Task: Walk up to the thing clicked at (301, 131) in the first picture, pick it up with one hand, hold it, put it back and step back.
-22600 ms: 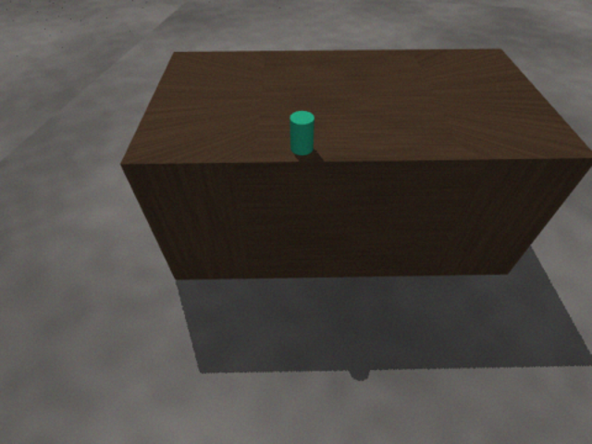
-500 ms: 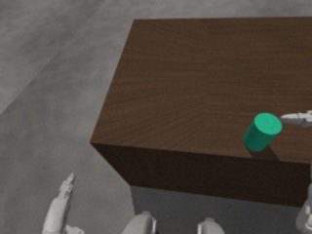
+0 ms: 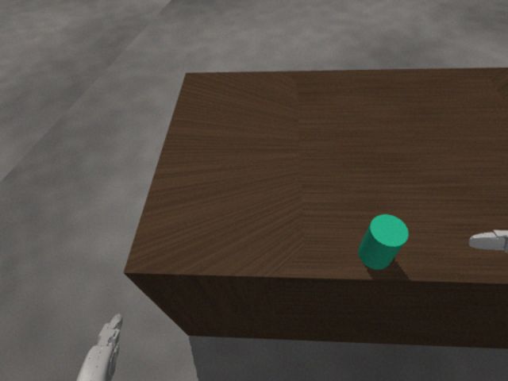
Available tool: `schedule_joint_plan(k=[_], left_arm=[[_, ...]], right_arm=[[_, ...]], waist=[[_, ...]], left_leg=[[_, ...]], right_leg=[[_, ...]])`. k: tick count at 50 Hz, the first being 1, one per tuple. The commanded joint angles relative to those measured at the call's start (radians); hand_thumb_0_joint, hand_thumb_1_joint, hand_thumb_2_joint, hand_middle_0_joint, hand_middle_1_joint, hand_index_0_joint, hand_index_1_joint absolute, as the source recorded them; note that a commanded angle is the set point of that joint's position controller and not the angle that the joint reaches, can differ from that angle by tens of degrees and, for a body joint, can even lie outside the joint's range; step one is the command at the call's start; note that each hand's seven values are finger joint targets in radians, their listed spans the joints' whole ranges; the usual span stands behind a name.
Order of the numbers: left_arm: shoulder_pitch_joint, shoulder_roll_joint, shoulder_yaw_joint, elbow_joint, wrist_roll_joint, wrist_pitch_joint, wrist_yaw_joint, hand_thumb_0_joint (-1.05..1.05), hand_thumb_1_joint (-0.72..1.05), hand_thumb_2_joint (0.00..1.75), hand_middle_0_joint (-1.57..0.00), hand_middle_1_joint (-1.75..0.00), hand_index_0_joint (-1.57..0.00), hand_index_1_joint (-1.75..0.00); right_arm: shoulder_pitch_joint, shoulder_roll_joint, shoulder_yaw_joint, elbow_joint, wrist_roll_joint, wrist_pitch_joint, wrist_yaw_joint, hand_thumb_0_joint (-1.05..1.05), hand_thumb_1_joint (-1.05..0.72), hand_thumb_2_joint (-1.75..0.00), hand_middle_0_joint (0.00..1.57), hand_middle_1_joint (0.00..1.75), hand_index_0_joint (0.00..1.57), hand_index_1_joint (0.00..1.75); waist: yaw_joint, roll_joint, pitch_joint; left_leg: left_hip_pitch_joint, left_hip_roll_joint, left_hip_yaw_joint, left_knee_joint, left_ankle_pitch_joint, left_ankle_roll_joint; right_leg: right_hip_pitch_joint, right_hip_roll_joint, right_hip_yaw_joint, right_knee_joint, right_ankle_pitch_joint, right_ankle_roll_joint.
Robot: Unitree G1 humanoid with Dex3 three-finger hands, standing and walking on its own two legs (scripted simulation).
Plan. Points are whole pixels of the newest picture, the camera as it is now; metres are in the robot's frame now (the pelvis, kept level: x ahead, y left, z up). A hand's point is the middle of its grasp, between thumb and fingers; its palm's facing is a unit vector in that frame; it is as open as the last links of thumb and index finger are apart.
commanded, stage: sink last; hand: right
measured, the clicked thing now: (381, 242) +0.39 -0.21 -0.09
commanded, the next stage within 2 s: home in 0.92 s
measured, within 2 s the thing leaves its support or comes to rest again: neither
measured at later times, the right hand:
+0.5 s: hand (444, 371) +0.16 -0.22 +0.00, palm faces +0.27 +0.91 -0.31, open 17.3 cm
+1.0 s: hand (463, 380) +0.15 -0.23 +0.02, palm faces +0.33 +0.87 -0.36, open 17.4 cm
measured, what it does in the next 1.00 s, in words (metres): stands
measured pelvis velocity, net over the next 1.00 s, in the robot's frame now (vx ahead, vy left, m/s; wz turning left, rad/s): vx -0.02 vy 0.04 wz -0.03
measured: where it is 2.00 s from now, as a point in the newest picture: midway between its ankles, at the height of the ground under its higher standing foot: outside the picture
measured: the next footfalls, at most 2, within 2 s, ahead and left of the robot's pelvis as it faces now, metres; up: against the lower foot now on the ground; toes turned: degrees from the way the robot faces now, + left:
none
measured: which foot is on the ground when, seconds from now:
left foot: down 0.00-1.00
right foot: down 0.00-1.00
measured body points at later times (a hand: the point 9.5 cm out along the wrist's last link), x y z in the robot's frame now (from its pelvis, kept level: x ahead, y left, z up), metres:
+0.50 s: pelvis +0.00 +0.02 +0.01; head +0.01 +0.03 +0.46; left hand +0.17 +0.27 -0.05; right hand +0.14 -0.26 +0.02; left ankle +0.00 +0.14 -0.71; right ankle -0.01 -0.10 -0.71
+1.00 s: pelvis -0.02 +0.04 +0.02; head -0.01 +0.05 +0.47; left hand +0.15 +0.29 -0.05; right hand +0.13 -0.27 +0.04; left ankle +0.00 +0.14 -0.71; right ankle -0.01 -0.10 -0.71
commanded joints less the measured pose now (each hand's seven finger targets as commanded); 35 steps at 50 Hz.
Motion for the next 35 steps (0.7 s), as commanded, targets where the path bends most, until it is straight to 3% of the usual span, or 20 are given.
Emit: schedule_joint_plan(k=[1,2,4,5,6,8,9,11,14,17,20,23,25,26,27,28,29,31,34,35], left_arm=[[0.030,0.153,0.097,-0.109,-0.008,-0.051,0.011,0.00,-0.55,0.09,-0.06,-0.05,-0.04,-0.06],[0.060,0.138,0.091,-0.092,-0.014,-0.048,0.010,0.00,-0.55,0.09,-0.06,-0.05,-0.04,-0.06],[0.086,0.125,0.102,-0.036,-0.022,-0.029,0.003,0.00,-0.54,0.08,-0.06,-0.05,-0.05,-0.06],[0.050,0.094,0.064,-0.061,-0.026,-0.028,-0.005,0.00,-0.53,0.07,-0.06,-0.05,-0.05,-0.05],[0.048,0.097,0.081,-0.046,-0.030,-0.025,-0.006,0.00,-0.51,0.08,-0.05,-0.05,-0.05,-0.05],[0.031,0.118,0.125,-0.034,-0.030,-0.018,0.002,0.00,-0.53,0.08,-0.06,-0.04,-0.05,-0.05],[-0.008,0.093,0.090,-0.039,-0.029,-0.019,0.002,0.00,-0.53,0.07,-0.05,-0.04,-0.05,-0.05],[-0.076,0.120,0.108,-0.078,-0.029,-0.031,0.020,0.00,-0.51,0.08,-0.05,-0.05,-0.05,-0.05],[-0.114,0.166,0.168,-0.091,-0.018,-0.039,0.057,0.00,-0.50,0.07,-0.05,-0.05,-0.05,-0.05],[-0.097,0.138,0.161,-0.139,-0.014,-0.056,0.079,0.00,-0.49,0.06,-0.05,-0.05,-0.05,-0.05],[-0.051,0.033,0.068,-0.100,-0.010,-0.062,0.078,0.00,-0.49,0.05,-0.05,-0.05,-0.05,-0.05],[-0.014,0.019,0.069,-0.020,-0.005,-0.065,0.069,0.00,-0.48,0.06,-0.05,-0.06,-0.05,-0.05],[-0.029,0.068,0.119,-0.069,-0.003,-0.078,0.070,0.00,-0.48,0.07,-0.05,-0.06,-0.06,-0.06],[-0.019,0.054,0.109,-0.032,-0.002,-0.080,0.073,0.00,-0.49,0.06,-0.05,-0.06,-0.06,-0.06],[-0.041,0.118,0.163,-0.053,-0.001,-0.090,0.083,0.00,-0.49,0.06,-0.05,-0.06,-0.06,-0.06],[-0.038,0.090,0.142,-0.010,0.002,-0.090,0.082,0.00,-0.50,0.06,-0.05,-0.07,-0.06,-0.07],[-0.048,0.109,0.164,-0.023,0.003,-0.097,0.087,0.00,-0.51,0.06,-0.05,-0.07,-0.06,-0.06],[-0.094,0.155,0.211,-0.088,0.007,-0.109,0.098,0.00,-0.51,0.05,-0.05,-0.07,-0.06,-0.06],[-0.080,0.090,0.155,-0.099,0.007,-0.114,0.097,0.00,-0.51,0.04,-0.05,-0.06,-0.06,-0.05],[-0.076,0.084,0.150,-0.076,0.008,-0.115,0.096,0.00,-0.51,0.05,-0.05,-0.06,-0.06,-0.05]], right_arm=[[-0.014,-0.132,0.038,-0.254,0.027,-0.021,-0.012,0.00,0.48,-0.07,0.06,0.05,0.06,0.05],[-0.015,-0.091,0.077,-0.369,0.038,-0.020,-0.006,0.00,0.47,-0.07,0.06,0.05,0.06,0.05],[0.156,-0.077,0.063,-0.496,0.056,-0.004,-0.005,0.00,0.47,-0.06,0.06,0.05,0.06,0.05],[0.309,-0.050,0.059,-0.482,0.064,0.013,0.001,0.00,0.48,-0.06,0.06,0.05,0.06,0.05],[0.327,-0.023,0.088,-0.606,0.073,0.019,0.002,0.00,0.46,-0.07,0.06,0.05,0.06,0.05],[0.298,-0.037,0.083,-0.887,0.085,0.016,-0.008,0.00,0.47,-0.06,0.06,0.05,0.06,0.05],[0.410,-0.013,0.089,-0.885,0.085,0.027,-0.012,0.00,0.49,-0.06,0.06,0.05,0.05,0.05],[0.522,0.003,0.076,-0.914,0.087,0.037,-0.032,0.00,0.49,-0.06,0.06,0.05,0.05,0.05],[0.564,0.024,0.076,-1.056,0.088,0.032,-0.056,0.00,0.50,-0.06,0.06,0.05,0.05,0.05],[0.732,0.142,0.147,-1.100,0.089,0.037,-0.063,0.00,0.52,-0.05,0.06,0.06,0.05,0.06],[0.853,0.233,0.233,-1.121,0.083,0.038,-0.057,0.00,0.54,-0.05,0.06,0.06,0.05,0.06],[0.931,0.254,0.264,-1.166,0.077,0.039,-0.044,0.00,0.53,-0.06,0.05,0.06,0.05,0.06],[0.883,0.213,0.232,-1.296,0.078,0.031,-0.044,0.00,0.51,-0.06,0.05,0.06,0.05,0.06],[0.863,0.208,0.231,-1.251,0.076,0.031,-0.043,0.00,0.53,-0.05,0.05,0.06,0.05,0.06],[0.869,0.176,0.188,-1.226,0.076,0.037,-0.048,0.00,0.52,-0.06,0.05,0.06,0.05,0.06],[0.857,0.168,0.181,-1.236,0.075,0.033,-0.048,0.00,0.53,-0.05,0.05,0.06,0.05,0.06],[0.859,0.178,0.175,-1.195,0.075,0.032,-0.046,0.00,0.53,-0.05,0.05,0.06,0.05,0.06],[0.894,0.175,0.140,-1.160,0.076,0.032,-0.047,0.00,0.54,-0.05,0.05,0.06,0.05,0.06],[0.945,0.168,0.121,-1.100,0.072,0.017,-0.048,0.00,0.57,-0.05,0.05,0.06,0.05,0.06],[0.958,0.190,0.141,-1.082,0.074,0.015,-0.046,0.00,0.57,-0.05,0.05,0.06,0.05,0.06]], waist=[[-0.003,-0.125,-0.298],[-0.005,-0.135,-0.297],[-0.033,-0.150,-0.263],[-0.042,-0.094,-0.212],[-0.039,-0.107,-0.195],[-0.044,-0.148,-0.232],[-0.058,-0.126,-0.179],[-0.052,-0.070,-0.130],[-0.046,-0.079,-0.150],[-0.038,-0.034,-0.143],[-0.051,-0.024,-0.072],[-0.056,-0.060,-0.004],[-0.041,-0.072,-0.044],[-0.020,-0.057,-0.003],[-0.018,-0.038,0.027],[-0.026,-0.041,0.054],[-0.014,-0.017,0.067],[-0.030,0.041,0.016],[-0.066,0.073,0.018],[-0.068,0.070,0.050]], left_leg=[[0.110,-0.036,0.035,-0.071,0.339,0.046],[0.106,-0.039,0.039,-0.071,0.329,0.048],[0.128,-0.037,0.040,-0.080,0.340,0.051],[0.136,-0.040,0.046,-0.089,0.338,0.047],[0.152,-0.040,0.044,-0.093,0.336,0.048],[0.198,-0.029,0.033,-0.107,0.348,0.048],[0.207,-0.027,0.034,-0.116,0.325,0.047],[0.227,-0.028,0.034,-0.126,0.293,0.041],[0.253,-0.021,0.031,-0.129,0.274,0.039],[0.267,-0.011,0.025,-0.137,0.277,0.029],[0.259,-0.008,0.024,-0.148,0.253,0.027],[0.211,-0.010,0.028,-0.148,0.201,0.030],[0.207,-0.007,0.021,-0.155,0.181,0.028],[0.181,-0.002,0.014,-0.167,0.154,0.022],[0.166,0.000,0.015,-0.175,0.111,0.020],[0.158,0.010,0.000,-0.192,0.076,0.017],[0.141,0.010,-0.001,-0.198,0.046,0.015],[0.175,0.026,-0.019,-0.220,0.031,0.010],[0.212,0.044,-0.040,-0.241,0.018,0.005],[0.198,0.042,-0.037,-0.241,0.015,0.006]], right_leg=[[0.360,-0.008,0.028,-0.123,0.581,0.039],[0.376,-0.012,0.030,-0.134,0.592,0.042],[0.369,-0.009,0.025,-0.142,0.628,0.042],[0.337,-0.009,0.023,-0.148,0.612,0.039],[0.327,-0.011,0.024,-0.166,0.599,0.042],[0.344,0.000,0.013,-0.184,0.549,0.032],[0.309,0.004,0.009,-0.198,0.495,0.029],[0.276,0.005,0.009,-0.218,0.410,0.023],[0.308,0.006,0.011,-0.228,0.364,0.018],[0.319,0.017,0.005,-0.218,0.343,0.006],[0.289,0.023,-0.003,-0.229,0.314,0.001],[0.258,0.024,-0.010,-0.243,0.259,0.002],[0.276,0.029,-0.015,-0.244,0.225,0.001],[0.268,0.033,-0.019,-0.244,0.191,-0.005],[0.253,0.033,-0.013,-0.252,0.146,-0.007],[0.243,0.041,-0.017,-0.250,0.114,-0.008],[0.245,0.038,-0.014,-0.248,0.091,-0.010],[0.255,0.047,-0.015,-0.231,0.102,-0.008],[0.243,0.057,-0.022,-0.220,0.123,-0.004],[0.237,0.054,-0.021,-0.228,0.120,-0.003]])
